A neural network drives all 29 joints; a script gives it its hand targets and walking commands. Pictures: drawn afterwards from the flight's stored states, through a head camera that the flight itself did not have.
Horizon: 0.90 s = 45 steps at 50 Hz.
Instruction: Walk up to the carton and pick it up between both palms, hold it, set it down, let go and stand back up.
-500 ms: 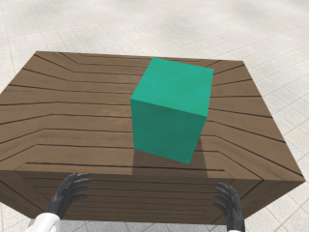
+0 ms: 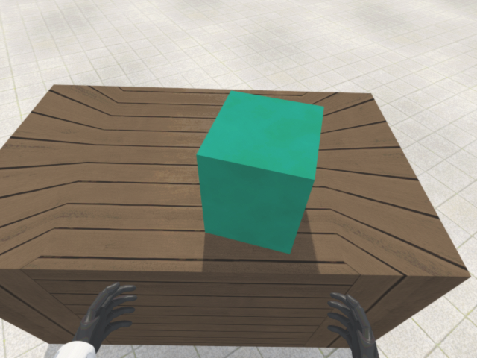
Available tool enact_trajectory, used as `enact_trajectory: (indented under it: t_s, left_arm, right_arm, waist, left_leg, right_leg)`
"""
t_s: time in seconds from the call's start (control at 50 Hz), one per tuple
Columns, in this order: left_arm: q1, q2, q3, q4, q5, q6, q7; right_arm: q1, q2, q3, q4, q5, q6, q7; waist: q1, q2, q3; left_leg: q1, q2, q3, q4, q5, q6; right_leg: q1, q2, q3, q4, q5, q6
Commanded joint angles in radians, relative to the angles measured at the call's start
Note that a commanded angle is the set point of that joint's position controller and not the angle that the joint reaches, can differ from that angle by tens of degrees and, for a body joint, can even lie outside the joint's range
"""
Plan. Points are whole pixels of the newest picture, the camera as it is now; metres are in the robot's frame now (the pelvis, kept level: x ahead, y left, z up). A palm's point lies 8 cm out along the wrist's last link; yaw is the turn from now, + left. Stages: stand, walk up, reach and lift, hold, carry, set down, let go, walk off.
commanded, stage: set down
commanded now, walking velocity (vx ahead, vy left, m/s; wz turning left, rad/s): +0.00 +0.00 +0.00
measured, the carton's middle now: (260, 173) +0.49 -0.03 +0.00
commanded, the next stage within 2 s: let go in 1.04 s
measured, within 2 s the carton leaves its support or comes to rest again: neither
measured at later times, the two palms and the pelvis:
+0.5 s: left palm (92, 351) +0.15 +0.24 -0.05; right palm out of the picture +0.15 -0.20 -0.07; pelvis +0.00 +0.00 +0.00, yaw +0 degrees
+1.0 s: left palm out of the picture +0.14 +0.24 -0.06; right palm out of the picture +0.15 -0.20 -0.08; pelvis +0.00 +0.00 +0.00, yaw +0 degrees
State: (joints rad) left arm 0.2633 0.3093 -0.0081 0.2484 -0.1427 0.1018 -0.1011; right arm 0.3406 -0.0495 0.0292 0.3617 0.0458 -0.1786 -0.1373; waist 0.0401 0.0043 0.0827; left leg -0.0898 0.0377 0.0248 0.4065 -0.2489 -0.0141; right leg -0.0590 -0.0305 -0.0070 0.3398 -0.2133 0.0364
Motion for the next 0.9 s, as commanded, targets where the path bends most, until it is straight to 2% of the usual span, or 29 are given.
enact_trajectory:
  t_s: [0.0,0.02,0.04,0.08,0.12,0.14,0.2,0.22,0.24,0.3,0.32,0.34,0.38,0.5,0.58,0.6,0.62,0.66,0.72,0.74,0.8,0.84,0.88]
  left_arm:
    - [0.036,0.042,0.029,-0.09,0.052,-0.002,0.017]
    - [0.029,0.04,0.027,-0.076,0.052,-0.001,0.015]
    - [0.037,0.032,0.028,-0.071,0.06,0.002,0.02]
    - [0.034,0.024,0.023,-0.051,0.068,0.012,0.021]
    - [0.035,0.031,0.032,-0.045,0.068,0.012,0.018]
    - [0.03,0.019,0.029,-0.036,0.072,0.017,0.021]
    - [0.017,0.008,0.025,-0.042,0.081,0.02,0.038]
    - [0.024,0.015,0.023,-0.033,0.069,0.017,0.035]
    - [0.018,0.017,0.027,-0.042,0.071,0.014,0.037]
    - [0.008,0.001,0.019,-0.008,0.084,0.024,0.046]
    - [0.01,0.002,0.021,0.001,0.08,0.028,0.046]
    - [0.006,-0.005,0.017,0.002,0.084,0.032,0.047]
    - [0.003,-0.015,0.011,0.029,0.096,0.036,0.05]
    - [-0.018,-0.012,0.014,-0.008,0.09,0.022,0.073]
    - [-0.005,-0.022,0.016,0.032,0.106,0.026,0.079]
    - [-0.015,-0.025,0.016,0.048,0.105,0.028,0.075]
    - [-0.016,-0.029,0.02,0.05,0.108,0.028,0.078]
    - [-0.022,-0.024,0.014,0.053,0.097,0.025,0.078]
    - [-0.033,-0.028,0.013,0.044,0.106,0.022,0.086]
    - [-0.034,-0.03,0.013,0.051,0.102,0.026,0.087]
    - [-0.041,-0.032,0.012,0.054,0.11,0.029,0.093]
    - [-0.046,-0.037,0.008,0.072,0.107,0.028,0.09]
    - [-0.055,-0.035,0.01,0.074,0.11,0.032,0.092]
  right_arm:
    - [-0.016,-0.126,-0.103,0.003,-0.014,-0.007,0.028]
    - [-0.023,-0.126,-0.096,-0.002,-0.012,-0.014,0.031]
    - [-0.02,-0.139,-0.105,0.026,-0.012,-0.012,0.039]
    - [-0.031,-0.148,-0.105,0.035,-0.016,-0.014,0.046]
    - [-0.034,-0.145,-0.096,0.024,-0.016,-0.02,0.048]
    - [-0.046,-0.164,-0.106,0.061,-0.017,-0.019,0.056]
    - [-0.075,-0.176,-0.117,0.077,-0.027,-0.024,0.074]
    - [-0.06,-0.161,-0.111,0.062,-0.026,-0.027,0.068]
    - [-0.059,-0.164,-0.108,0.069,-0.026,-0.031,0.071]
    - [-0.093,-0.183,-0.118,0.124,-0.034,-0.028,0.086]
    - [-0.096,-0.182,-0.121,0.112,-0.041,-0.028,0.088]
    - [-0.102,-0.192,-0.119,0.136,-0.041,-0.027,0.092]
    - [-0.114,-0.2,-0.123,0.163,-0.045,-0.028,0.099]
    - [-0.131,-0.211,-0.132,0.215,-0.052,-0.045,0.115]
    - [-0.144,-0.225,-0.13,0.251,-0.055,-0.057,0.126]
    - [-0.154,-0.231,-0.131,0.264,-0.058,-0.055,0.125]
    - [-0.167,-0.231,-0.131,0.28,-0.06,-0.056,0.131]
    - [-0.173,-0.224,-0.131,0.267,-0.066,-0.062,0.129]
    - [-0.181,-0.234,-0.14,0.297,-0.068,-0.069,0.134]
    - [-0.188,-0.233,-0.135,0.302,-0.065,-0.07,0.135]
    - [-0.196,-0.239,-0.141,0.316,-0.067,-0.071,0.141]
    - [-0.201,-0.239,-0.137,0.316,-0.069,-0.073,0.141]
    - [-0.199,-0.239,-0.146,0.331,-0.072,-0.071,0.142]
  waist:
    - [-0.029,0.079,-0.057]
    - [-0.025,0.066,-0.06]
    - [-0.023,0.087,-0.062]
    - [-0.023,0.091,-0.054]
    - [-0.026,0.063,-0.058]
    - [-0.02,0.073,-0.057]
    - [-0.016,0.099,-0.062]
    - [-0.021,0.072,-0.059]
    - [-0.018,0.07,-0.069]
    - [-0.017,0.096,-0.056]
    - [-0.02,0.069,-0.053]
    - [-0.017,0.083,-0.05]
    - [-0.018,0.075,-0.054]
    - [-0.02,0.079,-0.073]
    - [-0.017,0.083,-0.091]
    - [-0.021,0.055,-0.083]
    - [-0.012,0.069,-0.078]
    - [-0.016,0.046,-0.083]
    - [-0.018,0.075,-0.096]
    - [-0.02,0.06,-0.093]
    - [-0.021,0.074,-0.092]
    - [-0.023,0.052,-0.094]
    - [-0.028,0.063,-0.091]
  left_leg:
    - [0.14,-0.024,0.051,-0.06,0.383,-0.086]
    - [0.136,-0.03,0.055,-0.055,0.386,-0.081]
    - [0.152,-0.026,0.049,-0.056,0.402,-0.089]
    - [0.16,-0.027,0.05,-0.055,0.407,-0.091]
    - [0.157,-0.028,0.053,-0.055,0.414,-0.082]
    - [0.152,-0.027,0.053,-0.053,0.418,-0.086]
    - [0.148,-0.022,0.05,-0.058,0.401,-0.091]
    - [0.144,-0.027,0.055,-0.055,0.394,-0.087]
    - [0.143,-0.026,0.052,-0.053,0.404,-0.084]
    - [0.134,-0.024,0.051,-0.061,0.368,-0.088]
    - [0.132,-0.023,0.054,-0.062,0.358,-0.082]
    - [0.135,-0.023,0.053,-0.063,0.361,-0.083]
    - [0.133,-0.024,0.054,-0.068,0.343,-0.083]
    - [0.128,-0.02,0.048,-0.055,0.366,-0.086]
    - [0.135,-0.025,0.049,-0.045,0.391,-0.086]
    - [0.132,-0.026,0.051,-0.051,0.37,-0.082]
    - [0.129,-0.025,0.05,-0.055,0.365,-0.083]
    - [0.126,-0.024,0.05,-0.052,0.363,-0.08]
    - [0.135,-0.024,0.046,-0.047,0.372,-0.088]
    - [0.13,-0.022,0.047,-0.05,0.355,-0.082]
    - [0.12,-0.024,0.046,-0.049,0.356,-0.084]
    - [0.114,-0.026,0.046,-0.05,0.338,-0.078]
    - [0.11,-0.029,0.044,-0.049,0.325,-0.082]
  right_leg:
    - [-0.009,0.096,-0.057,-0.085,0.107,-0.063]
    - [-0.009,0.096,-0.055,-0.086,0.118,-0.06]
    - [-0.016,0.101,-0.058,-0.085,0.12,-0.064]
    - [-0.032,0.1,-0.058,-0.092,0.107,-0.066]
    - [-0.012,0.098,-0.056,-0.094,0.128,-0.06]
    - [-0.033,0.104,-0.064,-0.091,0.118,-0.062]
    - [-0.037,0.107,-0.066,-0.085,0.083,-0.071]
    - [-0.027,0.101,-0.064,-0.087,0.102,-0.065]
    - [-0.023,0.101,-0.062,-0.087,0.108,-0.063]
    - [-0.039,0.103,-0.067,-0.082,0.073,-0.07]
    - [-0.043,0.106,-0.07,-0.079,0.076,-0.069]
    - [-0.046,0.104,-0.07,-0.079,0.075,-0.07]
    - [-0.04,0.107,-0.073,-0.078,0.068,-0.071]
    - [-0.053,0.106,-0.071,-0.063,0.091,-0.065]
    - [-0.05,0.105,-0.073,-0.058,0.119,-0.064]
    - [-0.051,0.106,-0.075,-0.061,0.111,-0.06]
    - [-0.057,0.106,-0.071,-0.06,0.1,-0.06]
    - [-0.062,0.105,-0.072,-0.057,0.114,-0.059]
    - [-0.061,0.105,-0.076,-0.051,0.112,-0.06]
    - [-0.07,0.107,-0.075,-0.053,0.104,-0.06]
    - [-0.066,0.105,-0.074,-0.047,0.107,-0.06]
    - [-0.054,0.103,-0.072,-0.043,0.109,-0.057]
    - [-0.056,0.103,-0.073,-0.044,0.103,-0.059]
